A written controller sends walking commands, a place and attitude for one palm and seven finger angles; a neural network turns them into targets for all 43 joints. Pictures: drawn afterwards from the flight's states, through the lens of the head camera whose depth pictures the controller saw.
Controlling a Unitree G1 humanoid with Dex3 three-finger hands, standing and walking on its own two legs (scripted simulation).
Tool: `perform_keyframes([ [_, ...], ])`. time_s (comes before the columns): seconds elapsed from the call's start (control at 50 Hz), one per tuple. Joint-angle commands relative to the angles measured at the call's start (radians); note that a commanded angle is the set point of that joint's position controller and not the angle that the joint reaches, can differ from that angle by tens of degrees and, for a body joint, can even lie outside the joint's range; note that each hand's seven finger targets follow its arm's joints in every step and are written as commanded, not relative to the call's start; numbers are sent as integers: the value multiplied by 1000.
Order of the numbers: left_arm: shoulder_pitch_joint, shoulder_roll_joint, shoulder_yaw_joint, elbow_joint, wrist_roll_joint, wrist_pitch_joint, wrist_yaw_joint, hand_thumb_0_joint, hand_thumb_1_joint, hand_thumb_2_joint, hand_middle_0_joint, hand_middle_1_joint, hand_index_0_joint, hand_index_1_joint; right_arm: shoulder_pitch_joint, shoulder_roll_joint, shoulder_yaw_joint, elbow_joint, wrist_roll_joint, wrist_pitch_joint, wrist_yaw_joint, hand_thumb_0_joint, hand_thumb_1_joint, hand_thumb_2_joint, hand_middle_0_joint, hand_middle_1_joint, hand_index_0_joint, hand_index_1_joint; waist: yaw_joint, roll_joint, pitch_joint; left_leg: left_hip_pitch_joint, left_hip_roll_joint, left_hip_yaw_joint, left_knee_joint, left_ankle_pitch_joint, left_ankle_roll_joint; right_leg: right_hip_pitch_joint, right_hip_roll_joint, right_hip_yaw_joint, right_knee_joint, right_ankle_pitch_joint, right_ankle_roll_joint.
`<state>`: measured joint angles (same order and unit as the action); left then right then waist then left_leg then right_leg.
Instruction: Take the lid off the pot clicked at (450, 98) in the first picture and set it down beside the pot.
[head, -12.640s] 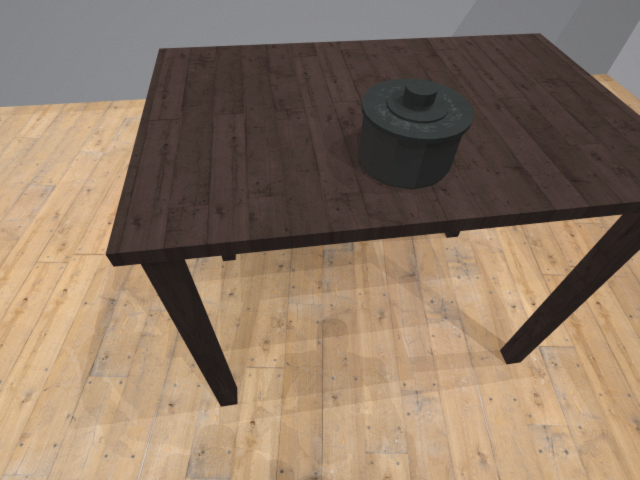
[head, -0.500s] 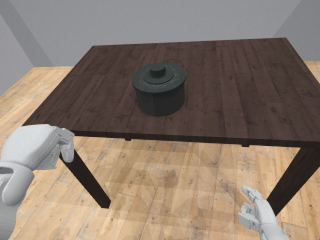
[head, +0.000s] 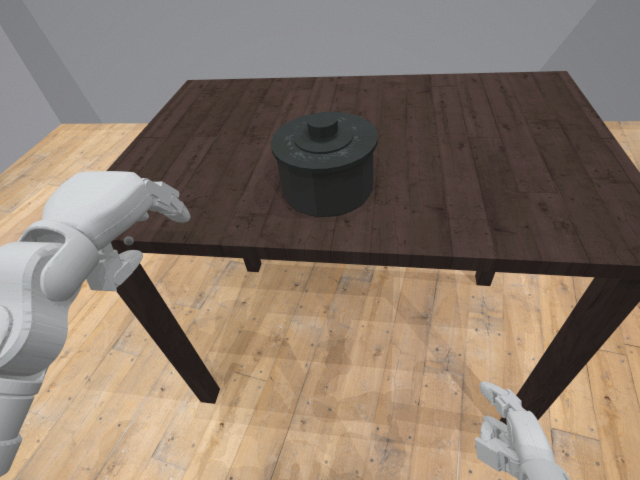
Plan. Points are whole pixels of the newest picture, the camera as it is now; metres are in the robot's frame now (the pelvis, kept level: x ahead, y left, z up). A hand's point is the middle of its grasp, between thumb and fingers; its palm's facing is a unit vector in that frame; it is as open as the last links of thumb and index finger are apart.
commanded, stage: reach forward and open the fingers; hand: left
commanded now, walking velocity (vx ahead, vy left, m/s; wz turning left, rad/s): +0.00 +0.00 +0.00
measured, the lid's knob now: (322, 125) +0.60 +0.08 +0.16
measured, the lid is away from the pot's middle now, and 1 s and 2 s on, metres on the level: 0.00 0.00 0.00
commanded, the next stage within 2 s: move the open hand above the knob in 0.22 s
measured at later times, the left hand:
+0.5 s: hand (156, 193) +0.34 +0.22 +0.23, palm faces -0.03 -0.01 -1.00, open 10.1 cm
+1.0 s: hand (228, 151) +0.43 +0.17 +0.22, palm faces -0.15 -0.03 -0.99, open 10.1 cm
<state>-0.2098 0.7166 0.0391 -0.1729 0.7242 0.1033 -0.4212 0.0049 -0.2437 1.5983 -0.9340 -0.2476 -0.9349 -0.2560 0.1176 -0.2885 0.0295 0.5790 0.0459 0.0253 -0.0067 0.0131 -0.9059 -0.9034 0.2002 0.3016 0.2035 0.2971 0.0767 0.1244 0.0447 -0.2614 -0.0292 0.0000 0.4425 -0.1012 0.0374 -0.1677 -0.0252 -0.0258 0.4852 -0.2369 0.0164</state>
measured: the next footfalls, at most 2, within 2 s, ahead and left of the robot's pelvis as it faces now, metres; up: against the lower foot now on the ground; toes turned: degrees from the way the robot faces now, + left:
none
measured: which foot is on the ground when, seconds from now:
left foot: down 0.00-1.00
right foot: down 0.00-1.00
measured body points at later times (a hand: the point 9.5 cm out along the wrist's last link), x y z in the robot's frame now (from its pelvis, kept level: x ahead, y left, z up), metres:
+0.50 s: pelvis +0.00 -0.01 +0.00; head -0.01 -0.06 +0.44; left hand +0.33 +0.22 +0.28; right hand +0.22 -0.22 -0.09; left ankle +0.09 +0.09 -0.74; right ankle +0.02 -0.13 -0.74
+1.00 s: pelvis +0.03 -0.01 +0.00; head +0.03 -0.06 +0.45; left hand +0.43 +0.17 +0.27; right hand +0.22 -0.25 -0.11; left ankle +0.09 +0.09 -0.74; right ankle +0.02 -0.13 -0.74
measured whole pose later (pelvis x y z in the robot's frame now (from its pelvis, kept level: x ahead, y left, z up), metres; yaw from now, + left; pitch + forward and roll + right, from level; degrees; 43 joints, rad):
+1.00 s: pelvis +0.03 -0.01 +0.00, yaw +0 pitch -1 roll +1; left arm -0.80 0.58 -0.22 0.29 0.82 0.27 -0.53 0.00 -0.38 1.67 -0.88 -0.08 -0.88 -0.09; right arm 0.13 -0.31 0.03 0.62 0.06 0.08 0.01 0.01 -0.91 -0.90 0.20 0.30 0.20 0.30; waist 0.03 0.10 0.01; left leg -0.31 -0.03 0.00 0.47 -0.15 0.02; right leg -0.23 -0.03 -0.02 0.54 -0.30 0.00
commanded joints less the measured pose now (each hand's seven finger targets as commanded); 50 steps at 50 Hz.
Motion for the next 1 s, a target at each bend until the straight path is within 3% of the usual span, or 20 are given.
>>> perform_keyframes([
  [0.0, -381, 285, 187, -106, 21, 9, 40, 0, -383, 1653, -864, -81, -864, -81, -190, -94, -32, -173, 2, -64, -1, 0, -900, -900, 200, 300, 200, 300, 13, -28, -227, 144, -5, -36, -109, -173, -5, -71, 60, -14, -98, -107, -32],
  [0.04, -371, 250, 175, -99, 12, 20, 41, 0, -383, 1651, -863, -81, -863, -81, -190, -94, -34, -178, 11, -71, 3, 0, -900, -900, 200, 300, 200, 300, 3, -14, -230, 160, -4, -42, -98, -172, -6, -85, 71, -14, -92, -97, -36],
  [0.08, -427, 260, 160, -97, 22, 22, 31, 0, -383, 1652, -863, -81, -863, -81, -194, -92, -29, -174, 8, -68, 4, 0, -900, -900, 200, 300, 200, 300, 11, -48, -228, 142, -4, -34, -105, -170, -5, -75, 58, -15, -91, -99, -32],
  [0.14, -433, 254, 165, -110, 22, 35, 29, 0, -384, 1655, -864, -81, -864, -81, -194, -97, -30, -175, 10, -72, 6, 0, -900, -900, 200, 300, 200, 300, 6, -10, -252, 173, -5, -38, -90, -145, -5, -82, 71, -11, -88, -78, -37],
  [0.18, -516, 263, 146, -85, 35, 40, 19, 0, -384, 1657, -865, -81, -865, -81, -196, -93, -23, -165, 7, -66, 2, 0, -900, -900, 200, 300, 200, 300, 7, -57, -242, 152, -3, -33, -101, -163, -4, -81, 58, -14, -88, -97, -32],
  [0.24, -519, 255, 149, -42, 36, 52, 12, 0, -385, 1662, -866, -81, -866, -81, -191, -98, -27, -159, 10, -68, 2, 0, -900, -900, 200, 300, 200, 300, 3, -25, -228, 158, -6, -37, -91, -166, -6, -101, 70, -12, -87, -95, -37],
  [0.3, -582, 257, 123, -23, 50, 54, -4, 0, -387, 1668, -867, -81, -867, -81, -191, -95, -22, -156, 6, -63, -2, 0, -900, -900, 200, 300, 200, 300, 8, -55, -246, 148, -10, -26, -89, -160, -1, -90, 55, -12, -84, -100, -33],
  [0.34, -595, 193, 73, -22, 45, 64, -8, 0, -387, 1668, -867, -81, -867, -81, -193, -92, -22, -161, 14, -67, 3, 0, -900, -900, 200, 300, 200, 300, -7, -38, -250, 170, -13, -27, -72, -146, -3, -110, 67, -12, -81, -80, -35],
  [0.4, -685, 197, 45, 68, 65, 74, -16, 0, -387, 1668, -867, -81, -867, -81, -178, -99, -17, -139, 10, -58, -2, 0, -900, -900, 200, 300, 200, 300, -13, -105, -217, 134, -14, -23, -82, -175, 0, -117, 53, -18, -89, -108, -32],
  [0.46, -782, 195, 17, 54, 84, 80, -21, 0, -387, 1668, -867, -81, -867, -81, -193, -94, -14, -144, 9, -60, 0, 0, -900, -900, 200, 300, 200, 300, -12, -55, -283, 157, -25, -17, -66, -143, 1, -98, 49, -10, -79, -93, -38],
  [0.5, -848, 177, -7, 108, 88, 86, -18, 0, -387, 1668, -867, -81, -867, -81, -182, -95, -16, -131, 9, -58, -3, 0, -900, -900, 200, 300, 200, 300, -19, -69, -271, 160, -20, -26, -68, -153, 1, -114, 50, -13, -73, -95, -38],
  [0.54, -835, 232, 50, 86, 97, 92, -18, 0, -387, 1668, -867, -81, -867, -81, -177, -98, -22, -139, 9, -61, 5, 0, -900, -900, 200, 300, 200, 300, -2, -67, -333, 182, -25, -23, -45, -81, 2, -82, 58, -4, -62, -42, -45],
  [0.56, -859, 207, 16, 107, 104, 97, -27, 0, -387, 1668, -867, -81, -867, -81, -186, -95, -17, -137, 4, -56, 8, 0, -900, -900, 200, 300, 200, 300, -3, -59, -355, 174, -34, -14, -39, -52, 5, -63, 46, -4, -60, -20, -45],
  [0.6, -850, 181, -3, 202, 103, 115, -34, 0, -387, 1668, -867, -81, -867, -81, -175, -99, -17, -125, 6, -38, 8, 0, -900, -900, 200, 300, 200, 300, -14, -104, -284, 141, -31, -2, -36, -54, 6, -92, 43, -7, -67, -10, -39],
  [0.64, -830, 176, 3, 233, 102, 122, -41, 0, -387, 1668, -867, -81, -867, -81, -165, -103, -22, -134, 11, -33, 16, 0, -900, -900, 200, 300, 200, 300, -12, -141, -286, 142, -30, 0, -28, -37, 6, -92, 54, -7, -65, 11, -40],
  [0.7, -929, 123, -69, 203, 102, 128, -52, 0, -387, 1668, -867, -81, -867, -81, -182, -98, -19, -141, 14, -24, 15, 0, -900, -900, 200, 300, 200, 300, -23, -109, -321, 162, -38, 4, -25, -28, 14, -85, 44, -7, -57, 25, -39],
  [0.74, -935, 206, 4, 210, 106, 132, -49, 0, -387, 1668, -867, -81, -867, -81, -163, -105, -25, -140, 10, -25, 17, 0, -900, -900, 200, 300, 200, 300, -14, -124, -362, 172, -42, 2, -7, 5, 15, -64, 48, 2, -53, 62, -40],
  [0.88, -1028, 91, -104, 332, 112, 163, -72, 0, -387, 1668, -867, -81, -867, -81, -150, -102, -25, -121, 19, -2, 20, 0, -900, -900, 200, 300, 200, 300, -44, -151, -325, 160, -45, 8, -5, 27, 22, -95, 45, -9, -49, 107, -39],
  [0.96, -1135, 105, -109, 273, 122, 163, -68, 0, -387, 1668, -867, -81, -867, -81, -153, -102, -26, -129, 15, -3, 23, 0, -900, -900, 200, 300, 200, 300, -44, -110, -427, 205, -51, 1, 8, 78, 25, -63, 47, -1, -33, 156, -44],
  [0.98, -1136, 82, -122, 311, 123, 172, -66, 0, -387, 1668, -867, -81, -867, -81, -150, -98, -26, -120, 17, 0, 22, 0, -900, -900, 200, 300, 200, 300, -48, -103, -409, 205, -50, 1, 10, 85, 24, -76, 47, -4, -29, 157, -47],
])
